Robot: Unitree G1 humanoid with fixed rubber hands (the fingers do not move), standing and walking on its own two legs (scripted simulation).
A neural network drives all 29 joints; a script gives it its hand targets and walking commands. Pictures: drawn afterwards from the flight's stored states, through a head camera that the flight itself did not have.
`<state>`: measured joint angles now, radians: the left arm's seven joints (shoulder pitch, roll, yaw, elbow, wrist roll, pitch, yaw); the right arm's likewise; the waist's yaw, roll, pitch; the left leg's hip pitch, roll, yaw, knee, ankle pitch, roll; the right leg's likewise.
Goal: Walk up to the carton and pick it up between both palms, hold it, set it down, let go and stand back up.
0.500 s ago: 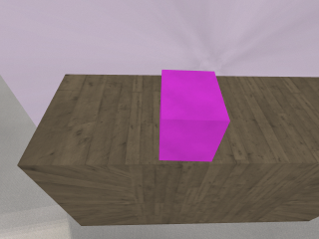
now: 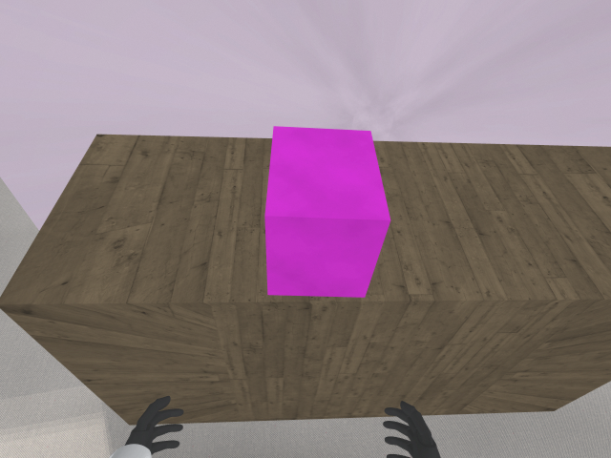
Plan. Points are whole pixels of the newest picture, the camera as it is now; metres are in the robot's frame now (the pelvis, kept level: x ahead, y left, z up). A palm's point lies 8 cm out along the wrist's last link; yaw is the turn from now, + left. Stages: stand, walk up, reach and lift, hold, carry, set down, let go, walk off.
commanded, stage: reach and lift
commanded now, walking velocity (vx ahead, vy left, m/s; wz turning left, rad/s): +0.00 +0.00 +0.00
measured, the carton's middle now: (319, 212) +0.49 +0.01 +0.03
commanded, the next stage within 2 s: none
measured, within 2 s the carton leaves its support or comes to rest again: neither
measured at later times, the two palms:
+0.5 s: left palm (104, 433) +0.16 +0.26 -0.04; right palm (426, 439) +0.18 -0.14 -0.04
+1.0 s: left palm (129, 358) +0.23 +0.24 +0.01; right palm (430, 372) +0.24 -0.14 +0.01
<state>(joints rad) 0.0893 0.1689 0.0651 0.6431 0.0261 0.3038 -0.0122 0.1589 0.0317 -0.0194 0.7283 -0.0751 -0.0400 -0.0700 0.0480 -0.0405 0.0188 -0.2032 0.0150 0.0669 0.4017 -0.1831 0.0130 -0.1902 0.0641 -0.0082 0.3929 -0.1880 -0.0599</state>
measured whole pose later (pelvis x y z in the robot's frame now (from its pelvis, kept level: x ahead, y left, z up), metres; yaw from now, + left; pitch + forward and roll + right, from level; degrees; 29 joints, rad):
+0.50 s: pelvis +0.01 +0.03 +0.00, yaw -1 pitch -1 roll -1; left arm 0.31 0.24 -0.03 0.25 -0.11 0.19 0.00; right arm 0.37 -0.05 0.05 0.30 0.08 0.06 -0.09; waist 0.09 -0.02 -0.03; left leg -0.15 0.00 0.09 0.36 -0.19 0.04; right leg -0.12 0.05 0.01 0.30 -0.16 -0.03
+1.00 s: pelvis +0.03 +0.02 +0.01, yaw +0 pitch -1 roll -1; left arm 0.23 0.21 -0.05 0.10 -0.14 0.11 0.03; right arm 0.30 -0.10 0.08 0.13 0.18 -0.03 -0.13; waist 0.08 -0.01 -0.01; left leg -0.11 0.00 0.08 0.32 -0.20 0.04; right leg -0.06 0.05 0.01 0.23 -0.15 -0.03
